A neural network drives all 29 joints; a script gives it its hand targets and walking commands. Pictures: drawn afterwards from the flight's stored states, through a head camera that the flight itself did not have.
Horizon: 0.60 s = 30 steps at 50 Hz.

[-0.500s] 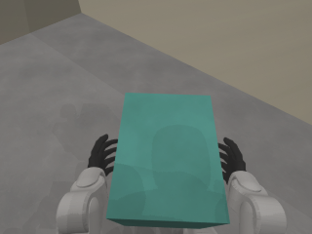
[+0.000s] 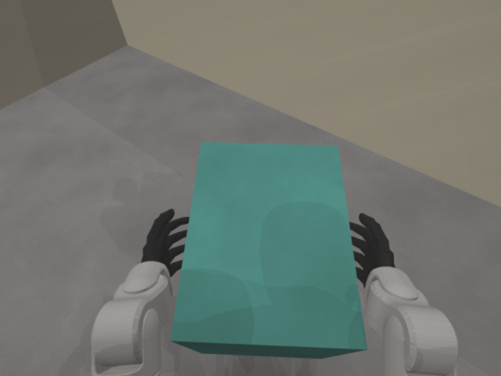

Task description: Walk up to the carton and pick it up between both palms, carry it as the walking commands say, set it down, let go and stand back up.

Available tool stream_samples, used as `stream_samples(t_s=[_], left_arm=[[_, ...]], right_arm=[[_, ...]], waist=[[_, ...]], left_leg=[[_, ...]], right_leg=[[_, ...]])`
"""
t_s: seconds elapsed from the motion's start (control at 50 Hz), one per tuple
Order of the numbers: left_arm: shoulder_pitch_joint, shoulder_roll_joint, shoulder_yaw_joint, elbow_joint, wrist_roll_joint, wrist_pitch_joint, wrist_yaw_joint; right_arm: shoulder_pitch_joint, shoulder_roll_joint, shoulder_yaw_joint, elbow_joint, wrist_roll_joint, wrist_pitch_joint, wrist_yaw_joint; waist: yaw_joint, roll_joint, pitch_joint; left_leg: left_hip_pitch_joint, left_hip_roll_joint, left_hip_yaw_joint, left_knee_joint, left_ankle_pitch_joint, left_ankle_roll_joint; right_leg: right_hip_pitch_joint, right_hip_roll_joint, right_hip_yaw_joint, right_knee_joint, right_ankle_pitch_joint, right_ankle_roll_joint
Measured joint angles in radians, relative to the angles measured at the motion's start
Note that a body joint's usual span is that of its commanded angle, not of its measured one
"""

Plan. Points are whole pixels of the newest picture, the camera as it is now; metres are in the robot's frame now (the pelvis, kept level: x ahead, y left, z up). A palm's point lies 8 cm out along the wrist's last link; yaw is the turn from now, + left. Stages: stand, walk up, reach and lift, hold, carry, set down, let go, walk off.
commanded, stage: carry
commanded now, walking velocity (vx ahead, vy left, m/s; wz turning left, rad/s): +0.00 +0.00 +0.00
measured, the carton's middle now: (265, 257) +0.29 -0.01 +0.02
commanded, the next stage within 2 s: none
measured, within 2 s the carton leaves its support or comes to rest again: neither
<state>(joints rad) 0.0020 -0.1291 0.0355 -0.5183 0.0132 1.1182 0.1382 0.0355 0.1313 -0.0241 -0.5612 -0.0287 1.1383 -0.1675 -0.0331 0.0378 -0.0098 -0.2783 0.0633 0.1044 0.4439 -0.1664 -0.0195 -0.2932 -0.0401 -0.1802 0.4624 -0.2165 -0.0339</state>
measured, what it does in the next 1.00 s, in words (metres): stands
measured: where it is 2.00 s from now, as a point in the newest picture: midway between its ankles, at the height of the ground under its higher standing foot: outside the picture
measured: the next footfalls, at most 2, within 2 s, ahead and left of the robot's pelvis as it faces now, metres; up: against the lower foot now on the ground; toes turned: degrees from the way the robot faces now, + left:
none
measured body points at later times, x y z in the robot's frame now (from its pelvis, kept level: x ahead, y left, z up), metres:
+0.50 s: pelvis +0.05 +0.04 -0.01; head +0.05 +0.04 +0.44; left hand +0.30 +0.19 +0.07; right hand +0.29 -0.11 +0.07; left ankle +0.01 +0.13 -0.74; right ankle +0.02 -0.09 -0.74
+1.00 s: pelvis +0.01 +0.02 +0.00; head +0.00 +0.03 +0.45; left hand +0.27 +0.17 +0.08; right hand +0.26 -0.13 +0.08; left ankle +0.01 +0.13 -0.74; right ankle +0.02 -0.09 -0.74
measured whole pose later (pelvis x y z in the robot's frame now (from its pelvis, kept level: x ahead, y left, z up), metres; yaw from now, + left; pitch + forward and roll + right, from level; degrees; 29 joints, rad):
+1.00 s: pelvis +0.01 +0.02 +0.00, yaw -1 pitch +2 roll +0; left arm -0.03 -0.13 0.05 -0.46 0.03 1.21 0.15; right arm 0.01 0.13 -0.04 -0.49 -0.04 1.21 -0.16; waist 0.00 0.00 -0.08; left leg -0.26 0.04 0.13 0.48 -0.26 0.02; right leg -0.28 -0.07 -0.15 0.48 -0.24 0.01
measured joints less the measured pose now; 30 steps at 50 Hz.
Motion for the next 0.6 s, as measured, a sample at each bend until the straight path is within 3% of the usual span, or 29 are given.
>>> stream_samples(t_s=[0.14, 0.3, 0.6], left_arm=[[-0.003, 0.001, 0.013, 0.019, 0.025, 0.056, -0.008], [-0.027, 0.002, 0.021, 0.062, 0.030, 0.104, -0.001], [-0.013, 0.001, 0.004, 0.043, 0.019, 0.067, 0.005]], right_arm=[[-0.026, -0.003, 0.006, 0.048, -0.010, 0.053, 0.000], [-0.034, -0.003, -0.004, 0.097, -0.014, 0.080, 0.007], [-0.019, -0.002, -0.011, 0.060, -0.004, 0.057, 0.004]], waist=[[0.016, -0.048, -0.123], [0.043, -0.034, -0.105], [0.027, -0.037, -0.091]], left_leg=[[0.053, -0.021, 0.022, 0.013, -0.118, 0.015], [0.041, -0.038, 0.031, 0.057, -0.160, 0.039], [0.037, -0.054, 0.033, 0.068, -0.161, 0.055]], right_leg=[[0.045, -0.021, 0.022, 0.008, -0.056, 0.034], [0.036, -0.044, 0.033, 0.043, -0.085, 0.060], [0.029, -0.061, 0.036, 0.063, -0.089, 0.072]])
